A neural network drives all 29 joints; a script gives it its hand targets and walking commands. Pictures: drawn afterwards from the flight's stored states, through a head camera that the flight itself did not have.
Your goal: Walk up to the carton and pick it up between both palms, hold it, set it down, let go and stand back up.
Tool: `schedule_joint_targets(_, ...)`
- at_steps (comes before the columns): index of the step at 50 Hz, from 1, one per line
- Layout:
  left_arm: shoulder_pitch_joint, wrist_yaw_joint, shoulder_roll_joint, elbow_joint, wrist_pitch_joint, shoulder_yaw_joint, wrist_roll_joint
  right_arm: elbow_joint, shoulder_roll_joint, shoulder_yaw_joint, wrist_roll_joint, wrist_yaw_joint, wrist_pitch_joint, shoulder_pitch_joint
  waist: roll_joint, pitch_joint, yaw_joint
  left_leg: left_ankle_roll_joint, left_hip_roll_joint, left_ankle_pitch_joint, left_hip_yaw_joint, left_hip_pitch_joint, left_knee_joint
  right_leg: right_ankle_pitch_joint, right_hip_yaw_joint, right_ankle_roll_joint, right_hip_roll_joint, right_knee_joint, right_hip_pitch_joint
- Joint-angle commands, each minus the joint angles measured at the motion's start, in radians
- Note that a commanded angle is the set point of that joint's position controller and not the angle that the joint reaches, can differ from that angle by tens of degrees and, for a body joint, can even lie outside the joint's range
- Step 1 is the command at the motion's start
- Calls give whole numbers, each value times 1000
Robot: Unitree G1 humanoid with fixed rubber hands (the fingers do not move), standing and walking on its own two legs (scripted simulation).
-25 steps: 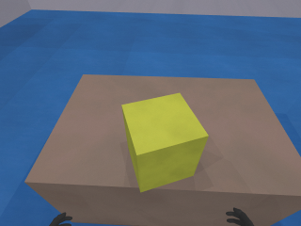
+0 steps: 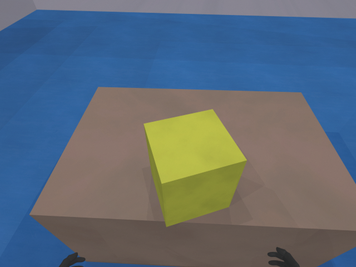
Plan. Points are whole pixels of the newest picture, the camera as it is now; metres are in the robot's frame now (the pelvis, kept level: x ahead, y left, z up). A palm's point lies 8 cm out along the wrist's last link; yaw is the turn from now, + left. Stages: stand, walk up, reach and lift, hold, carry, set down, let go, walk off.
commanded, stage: stand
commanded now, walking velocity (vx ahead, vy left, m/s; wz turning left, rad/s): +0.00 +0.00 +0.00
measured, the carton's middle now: (189, 168) +0.42 -0.02 -0.06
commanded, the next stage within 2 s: walk up in 0.34 s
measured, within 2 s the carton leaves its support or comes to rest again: neither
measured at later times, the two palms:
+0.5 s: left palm out of the picture +0.12 +0.28 -0.08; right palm out of the picture +0.12 -0.25 -0.09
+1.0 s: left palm out of the picture +0.12 +0.28 -0.09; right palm out of the picture +0.12 -0.27 -0.09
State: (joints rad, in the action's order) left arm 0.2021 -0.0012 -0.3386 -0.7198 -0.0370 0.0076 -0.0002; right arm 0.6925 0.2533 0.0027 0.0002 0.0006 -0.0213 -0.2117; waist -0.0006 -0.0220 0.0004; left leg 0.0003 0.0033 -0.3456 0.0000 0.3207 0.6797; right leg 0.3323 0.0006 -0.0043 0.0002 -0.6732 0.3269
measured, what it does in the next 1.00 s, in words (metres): stands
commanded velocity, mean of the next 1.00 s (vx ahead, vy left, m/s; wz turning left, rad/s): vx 0.00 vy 0.00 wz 0.00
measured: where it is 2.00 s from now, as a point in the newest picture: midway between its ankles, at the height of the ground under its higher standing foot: outside the picture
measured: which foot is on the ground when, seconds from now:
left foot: down 0.00-1.00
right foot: down 0.00-1.00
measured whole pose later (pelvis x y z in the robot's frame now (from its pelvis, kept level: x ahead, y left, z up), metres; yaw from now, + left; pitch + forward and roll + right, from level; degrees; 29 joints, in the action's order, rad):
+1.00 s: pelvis +0.00 +0.00 +0.00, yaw +0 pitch -1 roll +0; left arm 0.20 -0.02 -0.35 -0.74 0.00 0.01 0.00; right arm 0.71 0.32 0.00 0.00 0.01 -0.03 -0.21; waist 0.00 -0.02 0.00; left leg 0.00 0.00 -0.33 0.00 0.32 0.66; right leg 0.32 0.00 -0.01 0.00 -0.65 0.33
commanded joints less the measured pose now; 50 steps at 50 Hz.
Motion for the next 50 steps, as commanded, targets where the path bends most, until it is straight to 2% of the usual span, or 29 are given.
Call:
schedule_joint_targets(1, -81, 4, -207, -2, -31, 69, -14, 8, 267, 86, 17, 5, -41, 88, -34, 10, -2, 58, 94, 145, -111, -40, -207, -177, 128, -67, 96, 174, -49)
schedule_joint_targets(26, -78, 2, -207, -20, -30, 66, -15, 28, 263, 84, 17, 4, -40, 83, -25, 16, 1, 53, 96, 137, -110, -49, -224, -179, 130, -65, 102, 199, -60)
schedule_joint_targets(27, -54, -3, -229, -4, -11, 76, -28, 24, 327, 98, 24, 16, -45, 40, 5, 20, 1, 64, 111, 190, -116, -65, -197, -196, 144, -80, 78, 155, -41)
schedule_joint_targets(31, -32, -8, -216, 6, 10, 79, -24, 11, 335, 104, 27, 27, -46, 42, -30, 20, -12, 95, 152, 165, -159, -40, -201, -170, 125, -77, 57, 101, -29)
schedule_joint_targets(37, -42, -17, -228, 12, 15, 85, -30, 2, 326, 96, 25, 29, -44, 47, -2, 6, -2, 77, 117, 78, -119, -22, -181, -139, 166, -93, 79, 147, -15)
schedule_joint_targets(50, -52, -21, -230, 15, 17, 86, -26, 5, 342, 92, 23, 27, -48, 42, 1, 8, -3, 78, 117, 91, -118, -30, -181, -139, 166, -88, 76, 150, -11)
